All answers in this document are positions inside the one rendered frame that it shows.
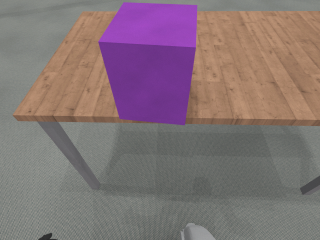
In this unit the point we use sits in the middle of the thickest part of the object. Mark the table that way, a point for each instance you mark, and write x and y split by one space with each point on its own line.
250 68

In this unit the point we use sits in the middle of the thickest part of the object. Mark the right robot thigh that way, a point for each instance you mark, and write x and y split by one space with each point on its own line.
195 232

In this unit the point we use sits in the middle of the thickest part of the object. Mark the carton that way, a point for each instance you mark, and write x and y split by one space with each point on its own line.
148 51

